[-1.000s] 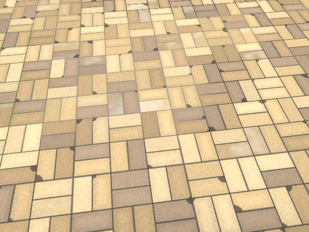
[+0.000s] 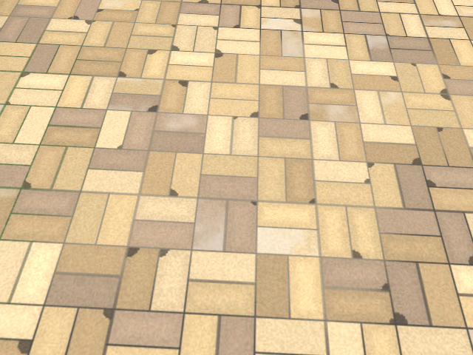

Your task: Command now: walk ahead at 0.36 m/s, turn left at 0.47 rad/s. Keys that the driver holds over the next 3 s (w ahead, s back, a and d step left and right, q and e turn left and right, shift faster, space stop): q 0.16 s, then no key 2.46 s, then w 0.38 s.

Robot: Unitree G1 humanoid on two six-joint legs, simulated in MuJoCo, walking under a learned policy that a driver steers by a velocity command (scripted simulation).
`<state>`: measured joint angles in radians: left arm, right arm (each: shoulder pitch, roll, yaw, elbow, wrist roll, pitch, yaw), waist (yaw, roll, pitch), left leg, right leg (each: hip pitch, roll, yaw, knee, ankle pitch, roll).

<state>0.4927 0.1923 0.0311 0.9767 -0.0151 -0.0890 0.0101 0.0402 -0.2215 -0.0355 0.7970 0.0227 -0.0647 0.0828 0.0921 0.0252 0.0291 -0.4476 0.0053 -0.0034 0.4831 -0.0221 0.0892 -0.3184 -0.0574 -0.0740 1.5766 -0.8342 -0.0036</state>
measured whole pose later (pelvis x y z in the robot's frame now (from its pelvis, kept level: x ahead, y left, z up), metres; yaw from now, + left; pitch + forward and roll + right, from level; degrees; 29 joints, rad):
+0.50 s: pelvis +0.17 -0.03 -0.01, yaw +12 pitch +3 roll +0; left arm 0.13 0.18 0.05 0.70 0.03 -0.02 0.02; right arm 0.20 -0.25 -0.06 0.80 0.01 0.04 -0.03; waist 0.00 0.02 -0.03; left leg -0.44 -0.02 -0.06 0.87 -0.50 -0.04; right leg -0.45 0.01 0.02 0.54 -0.15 -0.01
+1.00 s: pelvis +0.22 +0.00 -0.01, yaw +12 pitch +0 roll +0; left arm 0.18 0.20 0.07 0.87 0.00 -0.01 0.03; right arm 0.23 -0.18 -0.05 0.94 0.00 0.00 -0.02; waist 0.00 0.00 0.02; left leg -0.20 -0.01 -0.03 0.59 -0.38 0.00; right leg -0.31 -0.02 0.02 0.59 -0.28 0.02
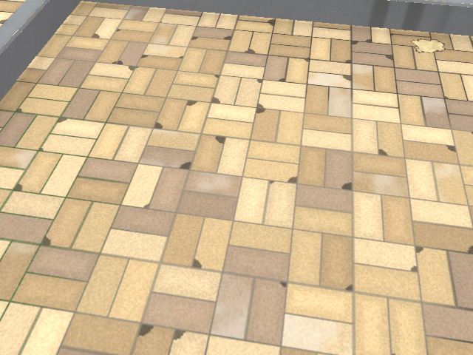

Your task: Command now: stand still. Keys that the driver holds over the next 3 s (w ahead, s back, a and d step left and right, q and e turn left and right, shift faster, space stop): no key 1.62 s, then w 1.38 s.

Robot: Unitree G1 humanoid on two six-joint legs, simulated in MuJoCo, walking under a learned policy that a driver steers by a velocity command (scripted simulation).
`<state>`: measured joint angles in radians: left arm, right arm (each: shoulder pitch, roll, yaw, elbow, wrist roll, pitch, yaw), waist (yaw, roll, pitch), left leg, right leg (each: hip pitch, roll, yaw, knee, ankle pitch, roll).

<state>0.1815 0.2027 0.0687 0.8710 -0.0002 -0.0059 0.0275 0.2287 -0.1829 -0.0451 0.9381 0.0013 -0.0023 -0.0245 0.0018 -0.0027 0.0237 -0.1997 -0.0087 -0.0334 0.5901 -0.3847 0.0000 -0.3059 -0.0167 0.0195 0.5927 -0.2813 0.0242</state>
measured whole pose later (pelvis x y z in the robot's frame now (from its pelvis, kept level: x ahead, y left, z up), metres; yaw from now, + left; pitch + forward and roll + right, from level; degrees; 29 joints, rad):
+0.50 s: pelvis +0.00 +0.01 +0.00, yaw -1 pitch -2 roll +0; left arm 0.16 0.20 0.06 1.05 -0.01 0.01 0.04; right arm 0.25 -0.18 -0.04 1.06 0.00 0.00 -0.03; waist 0.00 0.00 0.05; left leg -0.13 -0.02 -0.02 0.53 -0.36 0.01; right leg -0.25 -0.03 0.03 0.54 -0.26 0.03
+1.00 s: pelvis +0.00 +0.01 +0.01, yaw -1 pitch -1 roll +0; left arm 0.19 0.19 0.04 1.12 -0.01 0.02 0.05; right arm 0.31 -0.17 -0.02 1.08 0.00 0.00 -0.03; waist 0.01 0.00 0.04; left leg -0.14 -0.02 -0.01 0.50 -0.34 0.01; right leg -0.26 -0.03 0.04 0.52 -0.24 0.04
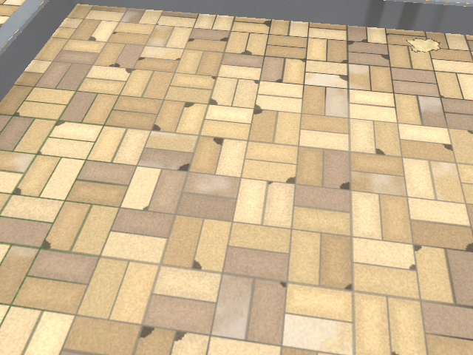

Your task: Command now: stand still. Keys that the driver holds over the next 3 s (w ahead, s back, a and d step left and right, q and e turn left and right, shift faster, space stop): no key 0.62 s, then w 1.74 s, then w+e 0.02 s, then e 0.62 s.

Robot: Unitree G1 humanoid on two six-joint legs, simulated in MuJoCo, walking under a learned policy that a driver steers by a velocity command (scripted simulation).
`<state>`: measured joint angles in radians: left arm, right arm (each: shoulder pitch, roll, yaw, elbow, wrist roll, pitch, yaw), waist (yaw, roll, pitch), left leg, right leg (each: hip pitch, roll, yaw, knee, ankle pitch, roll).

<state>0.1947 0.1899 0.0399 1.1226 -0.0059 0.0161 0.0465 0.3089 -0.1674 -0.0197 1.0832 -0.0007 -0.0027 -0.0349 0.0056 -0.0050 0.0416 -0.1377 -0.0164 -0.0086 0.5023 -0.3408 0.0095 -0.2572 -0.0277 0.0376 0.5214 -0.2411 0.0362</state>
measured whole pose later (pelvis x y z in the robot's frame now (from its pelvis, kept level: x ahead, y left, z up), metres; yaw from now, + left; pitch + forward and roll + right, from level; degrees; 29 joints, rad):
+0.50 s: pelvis +0.00 +0.00 +0.00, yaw +0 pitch -1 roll +0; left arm 0.22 0.18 0.03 1.13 -0.01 0.02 0.05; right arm 0.35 -0.16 -0.01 1.08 0.00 -0.01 -0.04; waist 0.00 0.00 0.04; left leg -0.14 -0.02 0.00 0.50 -0.34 0.01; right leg -0.26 -0.03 0.04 0.52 -0.24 0.04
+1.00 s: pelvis +0.09 -0.05 +0.00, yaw +0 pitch +1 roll +1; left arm 0.36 0.20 0.04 1.09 -0.01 -0.12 -0.02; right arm 0.33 -0.24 -0.05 1.00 0.04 -0.09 -0.02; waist 0.02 0.03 -0.01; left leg -0.43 0.02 -0.02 1.15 -0.33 0.08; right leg -0.18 0.02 -0.06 0.48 -0.32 -0.06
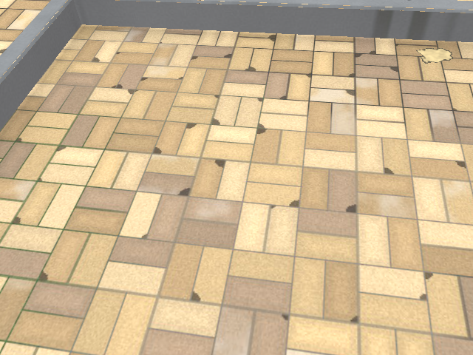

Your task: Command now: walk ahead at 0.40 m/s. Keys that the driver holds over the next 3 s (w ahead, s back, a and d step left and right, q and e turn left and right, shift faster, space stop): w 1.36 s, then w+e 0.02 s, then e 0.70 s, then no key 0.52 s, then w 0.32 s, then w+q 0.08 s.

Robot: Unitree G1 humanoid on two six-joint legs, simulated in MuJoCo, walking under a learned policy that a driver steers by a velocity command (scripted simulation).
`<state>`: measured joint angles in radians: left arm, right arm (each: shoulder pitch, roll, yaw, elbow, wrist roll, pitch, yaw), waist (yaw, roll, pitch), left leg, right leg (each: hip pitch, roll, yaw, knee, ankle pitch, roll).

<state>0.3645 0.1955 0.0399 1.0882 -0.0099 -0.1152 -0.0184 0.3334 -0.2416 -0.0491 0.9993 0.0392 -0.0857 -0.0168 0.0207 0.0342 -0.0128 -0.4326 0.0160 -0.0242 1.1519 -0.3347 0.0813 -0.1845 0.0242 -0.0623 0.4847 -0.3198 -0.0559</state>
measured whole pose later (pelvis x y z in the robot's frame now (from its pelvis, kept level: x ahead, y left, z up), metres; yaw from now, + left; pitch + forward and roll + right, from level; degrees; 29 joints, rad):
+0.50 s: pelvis +0.27 +0.05 -0.01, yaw +0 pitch +1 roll +1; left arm 0.34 0.23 0.03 1.02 -0.03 -0.11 0.00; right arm 0.12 -0.23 -0.05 0.91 0.01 -0.11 0.04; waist 0.01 -0.02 0.05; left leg -0.38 -0.05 0.08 0.48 -0.13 0.07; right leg -0.35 -0.04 0.05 1.24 -0.37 -0.06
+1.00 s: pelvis +0.55 -0.02 -0.01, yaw +0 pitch +2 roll +1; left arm 0.07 0.24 0.05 0.86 -0.01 -0.12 -0.03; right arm 0.37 -0.26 -0.04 1.02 0.02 -0.08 0.00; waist -0.04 0.01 0.03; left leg -0.20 -0.01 -0.04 0.98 -0.49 0.03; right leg -0.47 0.00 -0.05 0.57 -0.14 -0.06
